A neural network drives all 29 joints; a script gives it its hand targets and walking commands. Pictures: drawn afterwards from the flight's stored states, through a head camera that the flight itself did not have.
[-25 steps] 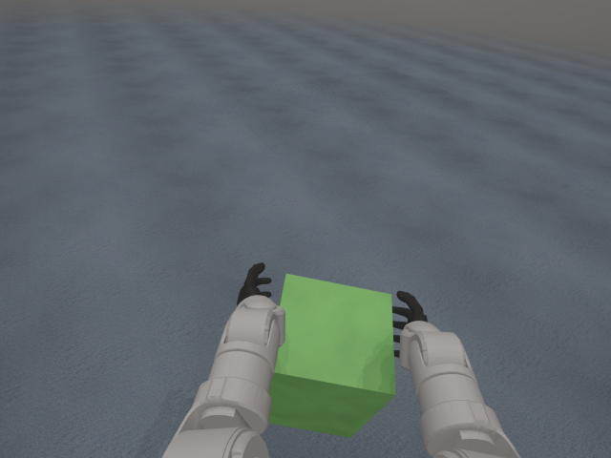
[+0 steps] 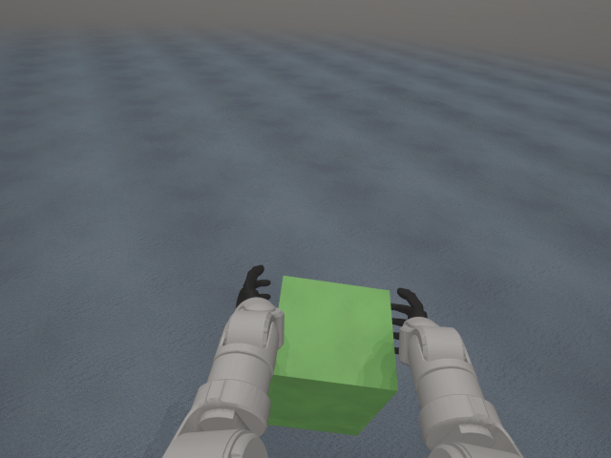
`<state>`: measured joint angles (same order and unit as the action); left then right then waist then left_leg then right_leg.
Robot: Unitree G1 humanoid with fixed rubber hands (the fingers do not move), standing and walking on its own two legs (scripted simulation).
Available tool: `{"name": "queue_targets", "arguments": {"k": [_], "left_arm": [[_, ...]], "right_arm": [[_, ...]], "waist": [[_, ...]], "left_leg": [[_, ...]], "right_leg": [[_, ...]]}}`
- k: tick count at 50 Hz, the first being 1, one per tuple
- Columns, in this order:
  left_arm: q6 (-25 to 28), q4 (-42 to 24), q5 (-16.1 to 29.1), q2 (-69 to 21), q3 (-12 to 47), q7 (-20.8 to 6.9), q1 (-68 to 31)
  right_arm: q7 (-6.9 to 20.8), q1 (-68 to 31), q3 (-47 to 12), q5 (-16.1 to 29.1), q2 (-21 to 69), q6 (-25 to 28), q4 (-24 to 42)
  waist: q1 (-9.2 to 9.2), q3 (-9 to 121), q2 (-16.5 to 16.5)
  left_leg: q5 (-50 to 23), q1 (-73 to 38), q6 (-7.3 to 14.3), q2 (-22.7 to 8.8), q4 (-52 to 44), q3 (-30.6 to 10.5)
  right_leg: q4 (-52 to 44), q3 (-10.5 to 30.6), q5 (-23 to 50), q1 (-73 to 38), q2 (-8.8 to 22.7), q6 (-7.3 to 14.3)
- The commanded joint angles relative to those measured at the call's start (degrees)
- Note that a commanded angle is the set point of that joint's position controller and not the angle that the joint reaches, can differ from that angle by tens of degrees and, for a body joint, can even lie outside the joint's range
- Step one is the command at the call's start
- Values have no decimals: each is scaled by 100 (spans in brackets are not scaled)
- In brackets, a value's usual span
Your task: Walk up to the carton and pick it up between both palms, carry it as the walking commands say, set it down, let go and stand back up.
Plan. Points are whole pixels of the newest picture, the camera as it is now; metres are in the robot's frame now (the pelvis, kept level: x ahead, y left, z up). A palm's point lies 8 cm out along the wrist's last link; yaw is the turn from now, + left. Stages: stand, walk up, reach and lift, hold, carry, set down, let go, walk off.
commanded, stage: hold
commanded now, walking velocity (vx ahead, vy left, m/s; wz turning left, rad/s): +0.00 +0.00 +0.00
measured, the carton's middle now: (322, 360) +0.33 +0.00 -0.03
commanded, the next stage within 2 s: carry in 0.24 s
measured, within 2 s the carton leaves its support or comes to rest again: neither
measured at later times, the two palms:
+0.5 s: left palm (265, 295) +0.34 +0.09 +0.10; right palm (427, 326) +0.32 -0.15 +0.07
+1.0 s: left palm (323, 217) +0.50 +0.00 +0.13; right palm (470, 256) +0.42 -0.23 +0.12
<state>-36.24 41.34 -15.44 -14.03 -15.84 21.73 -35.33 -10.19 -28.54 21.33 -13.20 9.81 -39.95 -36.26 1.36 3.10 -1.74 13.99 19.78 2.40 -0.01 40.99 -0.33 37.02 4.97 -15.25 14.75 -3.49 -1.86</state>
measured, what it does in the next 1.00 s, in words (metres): walks ahead, turning right: left foot, then right foot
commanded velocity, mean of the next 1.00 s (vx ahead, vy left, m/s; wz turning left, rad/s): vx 0.40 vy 0.00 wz -0.48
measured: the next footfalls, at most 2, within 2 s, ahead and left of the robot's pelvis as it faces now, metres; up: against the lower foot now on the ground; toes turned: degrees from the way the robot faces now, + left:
left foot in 0.82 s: +0.17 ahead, +0.12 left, +0.00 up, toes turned -10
right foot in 0.96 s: +0.20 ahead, -0.11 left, +0.00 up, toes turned -20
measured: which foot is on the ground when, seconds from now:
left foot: down 0.00-0.46, up 0.48-0.80, down 0.82-1.00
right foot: down 0.00-0.80, up 0.82-0.94, down 0.96-1.00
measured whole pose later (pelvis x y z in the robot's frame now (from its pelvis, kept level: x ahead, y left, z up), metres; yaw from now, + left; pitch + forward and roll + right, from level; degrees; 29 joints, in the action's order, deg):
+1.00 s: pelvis +0.17 -0.03 +0.01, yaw -18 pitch +4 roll +2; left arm -70.2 0.5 -6.9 -12.6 -12.8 15.4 -26.2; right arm -19.9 -22.8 6.0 -3.9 11.2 -71.1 0.6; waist 0.7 12.0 -1.3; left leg 22.4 11.4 -1.0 -3.3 30.6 7.1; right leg 33.6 -3.9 -15.4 22.6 -2.0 4.6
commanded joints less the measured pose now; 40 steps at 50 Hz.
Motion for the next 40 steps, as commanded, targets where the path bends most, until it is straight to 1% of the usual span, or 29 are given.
{"name": "queue_targets", "arguments": {"k": [1,2,4,6,9,11,12,13,14,15,18,19,20,21,22,23,24,25,26,27,29,31,32,34,35,37,38,39,40], "left_arm": [[65,303,1275,-6487,1500,-3203,-2880],[41,427,1242,-6427,1445,-3209,-2858],[-7,381,1279,-6356,1454,-3209,-2856],[43,289,1351,-6366,1483,-3240,-2971],[-11,63,1384,-6405,1691,-3220,-2947],[-23,152,1428,-6514,1796,-3222,-2784],[-46,-705,1154,-6177,2091,-3278,-4258],[-205,-536,1189,-6319,2244,-3224,-3570],[-301,-782,1350,-6443,2403,-3167,-3639],[-346,-1102,1540,-6410,2591,-3184,-3935],[-710,-1274,1899,-6586,2710,-3191,-3662],[-837,-1266,1917,-6544,2707,-3182,-3551],[-936,-1117,1831,-6492,2603,-3174,-3314],[-1033,-953,1811,-6464,2517,-3178,-3015],[-1048,-1121,1861,-6362,2505,-3164,-3459],[-1159,-1313,1995,-6332,2562,-3106,-3589],[-1252,-1756,2116,-6332,2793,-2987,-3662],[-1358,-2453,2412,-6472,2945,-2902,-3708],[-1513,-2517,2484,-6347,2974,-2812,-4035],[-1714,-2685,2589,-6437,3083,-2752,-3457],[-1973,-3004,2694,-6488,3281,-2605,-2748],[-2208,-3427,2768,-6221,3243,-2424,-2290],[-2288,-3835,2859,-6056,3334,-2321,-2393],[-2484,-4046,2758,-5764,3268,-2147,-1863],[-2609,-3918,2672,-5692,3209,-2052,-1645],[-2794,-3960,2517,-5414,3122,-1883,-1316],[-2854,-4007,2514,-5313,3157,-1807,-1281],[-2851,-4502,2530,-5234,3190,-1772,-1496],[-2958,-4619,2444,-5315,3165,-1724,-1428]], "right_arm": [[2197,-6026,-3008,1662,6414,700,1081],[2171,-6055,-3066,1686,6452,692,1149],[2187,-5687,-2881,1612,6386,612,778],[2176,-5946,-3043,1698,6488,650,1083],[2187,-5719,-3018,1680,6466,625,1019],[2166,-5814,-3245,1752,6495,647,1260],[2155,-7127,-3636,1753,6542,499,1241],[2108,-6466,-3606,1793,6478,348,1177],[2040,-6326,-3722,1926,6546,252,1542],[1983,-6111,-3681,1844,6607,191,1495],[1725,-6366,-3979,2075,6703,-75,2474],[1688,-6099,-3873,2038,6665,-189,2425],[1639,-6345,-3985,2040,6659,-282,2618],[1589,-6137,-3912,1961,6600,-388,2612],[1519,-6229,-3983,1949,6679,-451,2778],[1361,-6035,-4009,2057,6489,-552,3079],[1224,-6584,-4146,2366,6175,-666,3632],[1127,-6786,-4615,2755,6408,-740,4590],[1019,-7089,-4320,2765,6172,-910,4380],[972,-6258,-4554,2757,6541,-1107,4442],[801,-5753,-4642,2883,6482,-1333,4881],[652,-5013,-4525,2880,6417,-1587,4997],[571,-4595,-4422,2824,6439,-1729,4851],[450,-4208,-4428,2811,6297,-1987,4997],[394,-3890,-4329,2748,6175,-2124,4881],[336,-3399,-4271,2727,5988,-2348,4705],[322,-2876,-4189,2717,5944,-2416,4449],[344,-3070,-4135,2823,5885,-2415,4779],[372,-2821,-3968,2795,5801,-2514,4604]], "waist": [[251,2282,47],[332,2242,7],[229,2010,41],[308,2087,-72],[211,2317,245],[216,2415,142],[-168,2491,1189],[-198,2292,1737],[-202,2163,1820],[-175,2026,1595],[-22,2149,1139],[2,2116,1361],[58,2059,990],[160,2029,319],[126,1704,-1402],[27,1499,-2184],[-27,1549,-1892],[-27,1767,-1440],[-60,2015,-1109],[-58,2425,-955],[-58,2849,-929],[-24,3043,-432],[-21,3013,-412],[16,2992,-809],[5,2824,-774],[-108,2902,-659],[-315,3263,-306],[-360,3501,213],[-348,3457,1713]], "left_leg": [[370,-2348,-192,161,-1271,-555],[435,-2267,-168,205,-1278,-482],[433,-2368,-206,111,-1328,-599],[456,-2378,-200,118,-1272,-568],[172,-2355,-223,121,-1325,-572],[6,-2419,-198,171,-1288,-532],[-334,-1492,39,-1151,-1463,-1631],[1173,-1525,386,-1477,-2094,-2253],[2655,-1199,734,-1639,-2622,-2509],[3176,-895,791,-1758,-2909,-2570],[2638,48,576,-1465,-2879,-1393],[2637,255,388,-1329,-2903,-1181],[2749,582,302,-1313,-2619,-1014],[2479,1154,88,-891,-1757,-666],[1735,1847,-195,-131,131,7],[960,2525,-208,79,1217,145],[703,2402,-179,-25,1515,-226],[557,2334,-199,-121,1550,-297],[466,2275,-209,-185,1593,-333],[525,2011,-219,-193,1320,-154],[678,1958,-273,-112,886,108],[725,1711,-295,-8,522,243],[754,1752,-307,-20,253,184],[703,1660,-287,19,-280,266],[620,1442,-268,11,-590,304],[213,105,-332,170,-1878,671],[-266,-1629,-294,-97,-2792,386],[-70,-3413,-165,-734,-2607,-304],[-485,-4615,231,-1976,-2421,-1915]], "right_leg": [[-1151,114,-1140,1038,183,349],[-1221,118,-1302,939,208,326],[-1177,127,-1189,1250,199,354],[-1233,163,-1328,1144,259,333],[-1081,130,-889,1038,178,369],[-1108,132,-795,1001,159,330],[403,25,-726,1180,371,394],[1032,-304,-1538,1432,145,366],[1704,-521,-1527,1553,49,246],[1731,-698,-1282,1421,138,185],[777,-973,-1160,26,141,309],[359,-1008,-1150,-282,91,452],[-202,-743,-1116,-720,162,625],[-1118,184,-1936,-1346,420,895],[-2699,2428,-3854,-1205,1465,1258],[-3071,3328,-3686,-1496,2125,1436],[-3096,3589,-3148,-1190,2101,1559],[-3019,3301,-2518,-1461,1950,1478],[-2840,3018,-2064,-1635,1936,1398],[-2648,2505,-1810,-1943,1781,1339],[-2118,1895,341,-2693,1658,1345],[-1979,1752,704,-2796,1619,1401],[-1964,1746,767,-2831,1642,1447],[-1958,1792,1095,-2853,1585,1510],[-1873,1670,1655,-2674,1513,1556],[-1261,938,2205,-1981,1235,1356],[-365,345,2142,-1062,1005,1001],[120,-46,995,655,646,689],[948,-398,-1067,2517,178,444]]}}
